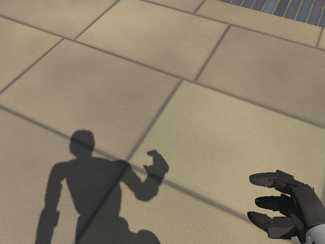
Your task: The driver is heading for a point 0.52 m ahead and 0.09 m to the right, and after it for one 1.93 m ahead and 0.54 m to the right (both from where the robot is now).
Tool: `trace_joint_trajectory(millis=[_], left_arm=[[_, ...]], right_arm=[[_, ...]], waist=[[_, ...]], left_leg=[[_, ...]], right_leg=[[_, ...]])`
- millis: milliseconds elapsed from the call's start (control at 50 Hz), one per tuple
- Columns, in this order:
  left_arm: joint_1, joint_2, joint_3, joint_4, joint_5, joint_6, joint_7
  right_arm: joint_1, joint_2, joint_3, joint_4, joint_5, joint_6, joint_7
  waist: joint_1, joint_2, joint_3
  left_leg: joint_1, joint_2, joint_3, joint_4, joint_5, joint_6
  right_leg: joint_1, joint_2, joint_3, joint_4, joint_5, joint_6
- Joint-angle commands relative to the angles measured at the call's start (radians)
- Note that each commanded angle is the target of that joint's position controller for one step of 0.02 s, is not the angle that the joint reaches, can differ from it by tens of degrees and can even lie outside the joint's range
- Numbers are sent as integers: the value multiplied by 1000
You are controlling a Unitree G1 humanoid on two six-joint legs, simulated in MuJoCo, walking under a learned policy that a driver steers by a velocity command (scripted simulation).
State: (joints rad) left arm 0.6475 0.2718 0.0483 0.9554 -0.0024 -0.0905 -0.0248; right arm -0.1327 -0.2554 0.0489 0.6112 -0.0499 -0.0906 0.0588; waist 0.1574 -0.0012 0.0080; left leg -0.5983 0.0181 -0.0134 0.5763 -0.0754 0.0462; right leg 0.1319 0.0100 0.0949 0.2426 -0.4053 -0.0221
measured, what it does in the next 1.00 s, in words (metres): walks ahead, turning right: left foot, then right foot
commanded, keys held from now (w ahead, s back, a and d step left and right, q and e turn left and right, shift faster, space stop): w+e+shift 0.32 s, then e+shift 0.22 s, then q+shift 0.46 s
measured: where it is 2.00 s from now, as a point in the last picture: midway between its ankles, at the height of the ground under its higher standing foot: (235, 189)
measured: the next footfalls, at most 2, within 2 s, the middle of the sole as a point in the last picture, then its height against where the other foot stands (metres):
left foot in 0.02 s outside the picture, level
right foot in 0.44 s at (228, 217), level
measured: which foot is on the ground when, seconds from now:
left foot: up 0.00-0.00, down 0.02-0.44, up 0.46-0.90, down 0.92-1.00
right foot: down 0.00-0.04, up 0.06-0.42, down 0.44-0.94, up 0.96-1.00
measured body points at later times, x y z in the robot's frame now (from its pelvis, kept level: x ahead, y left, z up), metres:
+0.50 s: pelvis +0.45 -0.06 -0.03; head +0.49 -0.08 +0.41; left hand +0.74 +0.09 -0.12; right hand +0.37 -0.32 -0.16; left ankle +0.28 +0.15 -0.59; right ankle +0.56 -0.13 -0.73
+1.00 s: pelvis +0.70 -0.11 -0.01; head +0.74 -0.11 +0.44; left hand +0.97 +0.06 -0.11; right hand +0.71 -0.41 -0.10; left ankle +0.82 -0.07 -0.73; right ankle +0.57 -0.17 -0.65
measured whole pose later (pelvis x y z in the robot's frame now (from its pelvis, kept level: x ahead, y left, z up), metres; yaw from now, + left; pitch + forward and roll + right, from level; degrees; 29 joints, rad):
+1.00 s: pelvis +0.70 -0.11 -0.01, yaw -21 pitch +2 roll -1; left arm 0.07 0.28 0.04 0.70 0.01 0.01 0.02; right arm 0.26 -0.29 -0.06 0.64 -0.02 -0.06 0.02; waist -0.04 0.00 0.05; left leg -0.50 -0.06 -0.02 0.61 -0.15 0.07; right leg -0.41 0.13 0.05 1.16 -0.51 -0.01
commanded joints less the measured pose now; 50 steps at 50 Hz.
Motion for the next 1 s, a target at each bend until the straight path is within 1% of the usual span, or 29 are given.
trace_joint_trajectory(millis=[20,40,60,80,100,180,260,320,340,380,420,440,460,480,500,520,540,580,600,660,700,740,820,900,920,940,960,980,1000], left_arm=[[-160,223,45,-98,-4,-19,5],[-162,89,18,-131,9,-23,11],[-81,43,6,-182,-42,-11,13],[-182,109,16,-176,-17,7,19],[-254,109,18,-180,-2,17,11],[-324,35,12,-205,27,73,-21],[-499,17,-5,-307,31,86,-50],[-605,31,-20,-348,26,82,-75],[-618,36,-21,-346,33,78,-78],[-494,69,-13,-303,45,67,-73],[-138,144,27,-198,51,57,-45],[-118,187,49,-166,45,58,-13],[-259,354,73,-270,-28,60,-4],[-268,371,87,-335,9,57,-7],[-330,337,90,-376,3,51,-11],[-407,293,81,-386,-16,40,-13],[-471,248,67,-400,-25,33,-11],[-536,186,47,-408,3,26,-1],[-532,151,35,-387,-3,24,5],[-494,122,20,-326,4,27,33],[-489,96,11,-305,11,38,44],[-476,96,10,-283,20,41,48],[-491,125,24,-264,23,73,62],[-548,122,33,-292,0,104,82],[-555,128,36,-308,4,101,87],[-552,97,27,-351,42,93,74],[-500,74,12,-355,35,85,51],[-477,118,17,-330,10,82,35],[-536,119,18,-332,6,89,32]], right_arm=[[458,-216,-95,88,-16,-7,-53],[636,-295,-121,106,-41,-12,-73],[589,-332,-131,92,-34,4,-75],[483,-242,-124,86,-13,8,-74],[425,-162,-107,87,-3,0,-70],[435,-84,-94,164,22,-35,-61],[415,-67,-91,201,32,-56,-59],[409,-120,-101,210,31,-60,-66],[431,-141,-104,214,34,-60,-70],[461,-213,-120,205,42,-46,-85],[417,-253,-132,179,46,-16,-88],[433,-204,-126,189,49,-11,-70],[510,-97,-88,104,15,-38,-67],[547,-180,-89,45,55,-64,-61],[438,-241,-100,21,71,-73,-69],[389,-224,-103,1,73,-66,-81],[397,-218,-105,21,57,-49,-92],[485,-228,-120,59,56,1,-101],[487,-202,-117,62,50,12,-104],[433,-81,-85,49,42,10,-103],[405,-62,-79,69,53,5,-85],[334,-87,-87,49,66,2,-67],[271,-152,-118,-11,70,0,-30],[426,-154,-140,-5,60,5,-7],[545,-206,-164,14,57,2,-17],[577,-299,-186,1,45,2,-35],[565,-293,-178,-19,3,11,-46],[481,-250,-173,-57,18,24,-53],[419,-208,-164,-79,44,42,-61]], waist=[[-351,-46,-187],[-371,138,-328],[-285,302,-430],[-263,157,-239],[-250,88,-113],[-156,92,34],[-118,101,86],[-116,31,121],[-119,14,125],[-62,42,37],[95,50,-159],[70,-48,-145],[-84,-357,-167],[-59,-224,-513],[-48,0,-454],[-114,108,-262],[-169,179,-160],[-232,143,-87],[-231,120,-65],[-199,22,-121],[-160,-18,-153],[-120,-38,-116],[-100,-77,-51],[-180,-61,-74],[-237,21,-132],[-213,254,-177],[-189,345,-349],[-183,188,-361],[-179,65,-266]], left_leg=[[812,23,-19,0,-118,25],[992,317,-346,-42,-480,42],[1014,491,-834,-286,-712,123],[878,420,-737,-325,-737,123],[755,373,-548,-308,-549,115],[528,286,-182,-381,-116,80],[491,214,103,-443,171,37],[446,164,263,-491,328,6],[467,159,285,-437,567,0],[541,174,286,-188,975,-19],[446,209,243,318,944,-31],[278,80,240,651,151,-62],[-62,-71,121,1067,-581,-124],[-184,-88,-122,1189,-553,-123],[-169,-51,-164,1080,-459,-99],[-194,-23,-144,972,-409,-100],[-152,13,-142,916,-389,-116],[0,84,-114,805,-351,-135],[50,101,-83,709,-332,-141],[120,69,-8,432,-106,-133],[155,54,3,269,121,-118],[129,49,-14,176,218,-97],[-18,56,-8,113,51,-61],[117,-13,55,9,-52,6],[315,5,-47,-67,256,70],[528,191,-399,-114,698,213],[743,319,-740,-192,657,371],[717,303,-674,-187,435,322],[614,240,-570,-195,281,261]], right_leg=[[-492,-82,49,530,768,-97],[-655,-13,14,898,126,-97],[-840,38,-1,1147,-56,-95],[-934,-38,-9,1175,56,-99],[-945,-72,-19,1124,124,-94],[-899,-147,-24,1042,134,-59],[-933,-150,-83,897,311,-63],[-754,-94,-205,602,466,-101],[-686,-46,-259,535,491,-111],[-512,61,-315,465,466,-123],[-104,109,-236,416,491,-180],[28,51,-135,337,571,-209],[243,-159,231,437,1178,-306],[432,-353,623,260,866,-498],[298,-321,658,141,643,-456],[97,-270,595,96,553,-412],[-84,-237,531,81,607,-381],[-361,-212,334,89,849,-339],[-465,-178,244,98,923,-315],[-488,-69,31,123,1058,-235],[-416,-54,-52,116,953,-179],[-355,-93,-63,107,880,-152],[-205,-178,-44,164,847,-158],[-209,-181,-82,395,1001,-133],[-314,-99,-132,606,904,-70],[-590,109,-172,936,220,16],[-792,206,2,1151,-236,51],[-801,122,97,1199,-192,43],[-819,95,77,1173,-116,48]])
Keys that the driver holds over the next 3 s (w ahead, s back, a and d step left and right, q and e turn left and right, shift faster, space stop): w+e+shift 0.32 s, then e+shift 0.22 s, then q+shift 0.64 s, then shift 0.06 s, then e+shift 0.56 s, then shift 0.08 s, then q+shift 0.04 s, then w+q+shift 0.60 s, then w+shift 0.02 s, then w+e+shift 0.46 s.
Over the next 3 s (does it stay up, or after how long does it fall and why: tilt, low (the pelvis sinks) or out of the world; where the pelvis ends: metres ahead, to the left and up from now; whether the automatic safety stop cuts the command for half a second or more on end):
stays up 1.39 -0.24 -0.01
